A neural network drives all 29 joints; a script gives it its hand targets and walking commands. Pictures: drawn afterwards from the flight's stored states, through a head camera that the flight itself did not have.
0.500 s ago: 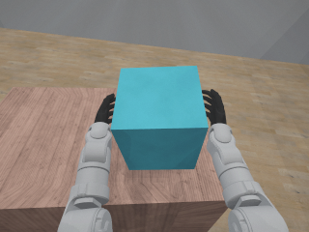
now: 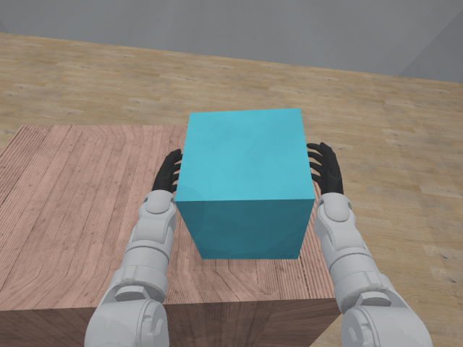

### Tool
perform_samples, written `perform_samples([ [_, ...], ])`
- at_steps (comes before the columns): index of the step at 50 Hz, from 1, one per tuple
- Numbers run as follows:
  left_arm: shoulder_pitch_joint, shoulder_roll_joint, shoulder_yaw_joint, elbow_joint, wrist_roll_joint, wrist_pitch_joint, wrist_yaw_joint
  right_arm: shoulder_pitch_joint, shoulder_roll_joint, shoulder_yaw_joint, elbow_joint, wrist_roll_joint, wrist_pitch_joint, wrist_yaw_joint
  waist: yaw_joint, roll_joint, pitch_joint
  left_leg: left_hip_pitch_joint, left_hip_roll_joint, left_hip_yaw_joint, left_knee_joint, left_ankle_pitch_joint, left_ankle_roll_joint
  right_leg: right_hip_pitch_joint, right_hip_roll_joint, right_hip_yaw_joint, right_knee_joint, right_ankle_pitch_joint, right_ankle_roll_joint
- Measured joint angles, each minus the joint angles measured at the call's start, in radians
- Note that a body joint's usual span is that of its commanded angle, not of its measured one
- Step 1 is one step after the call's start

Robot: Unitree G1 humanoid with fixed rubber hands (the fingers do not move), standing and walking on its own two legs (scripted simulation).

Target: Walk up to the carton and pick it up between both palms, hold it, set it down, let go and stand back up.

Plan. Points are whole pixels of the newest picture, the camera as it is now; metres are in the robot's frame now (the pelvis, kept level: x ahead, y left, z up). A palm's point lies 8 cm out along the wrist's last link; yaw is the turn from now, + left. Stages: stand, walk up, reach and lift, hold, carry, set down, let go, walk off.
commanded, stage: set down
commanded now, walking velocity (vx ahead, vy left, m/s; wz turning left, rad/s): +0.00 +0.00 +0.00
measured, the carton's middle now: (246, 190) +0.41 -0.02 +0.04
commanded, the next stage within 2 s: none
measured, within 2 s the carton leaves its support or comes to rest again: rests again in 1.98 s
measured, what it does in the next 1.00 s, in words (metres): stands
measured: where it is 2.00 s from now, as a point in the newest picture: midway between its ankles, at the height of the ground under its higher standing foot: outside the picture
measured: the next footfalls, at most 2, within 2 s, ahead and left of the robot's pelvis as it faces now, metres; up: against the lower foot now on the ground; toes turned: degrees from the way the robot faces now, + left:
none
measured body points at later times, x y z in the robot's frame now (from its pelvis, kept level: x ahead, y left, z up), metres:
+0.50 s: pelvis +0.01 +0.01 +0.00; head +0.03 +0.03 +0.45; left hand +0.40 +0.15 +0.02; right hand +0.38 -0.16 +0.06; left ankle +0.00 +0.12 -0.75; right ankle -0.02 -0.13 -0.75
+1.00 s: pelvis +0.00 +0.01 -0.01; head +0.07 +0.03 +0.44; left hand +0.41 +0.14 -0.02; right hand +0.38 -0.16 +0.01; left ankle +0.00 +0.12 -0.75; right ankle -0.02 -0.13 -0.75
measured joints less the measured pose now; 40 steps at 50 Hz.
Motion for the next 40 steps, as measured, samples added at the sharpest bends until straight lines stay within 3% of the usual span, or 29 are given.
perform_samples([
  [13,0.013,0.008,0.022,0.100,0.002,-0.113,-0.006,0.016,0.033,-0.059,0.073,-0.055,-0.096,0.004,0.002,-0.006,-0.010,-0.039,-0.003,0.011,0.008,-0.009,0.004,-0.039,-0.004,0.010,0.001,-0.002,0.005],
  [22,-0.013,0.029,-0.015,0.208,-0.042,-0.210,0.021,0.005,0.034,-0.105,0.127,-0.091,-0.168,0.011,0.011,0.013,-0.043,-0.124,-0.003,0.009,0.033,-0.012,0.007,-0.112,-0.004,0.008,0.002,0.007,0.008],
  [40,-0.085,0.079,-0.082,0.474,-0.131,-0.396,0.044,0.000,0.038,-0.135,0.193,-0.135,-0.230,-0.003,-0.011,0.037,-0.084,-0.264,0.001,0.005,0.074,-0.017,0.009,-0.249,-0.001,0.005,0.038,0.004,0.010],
])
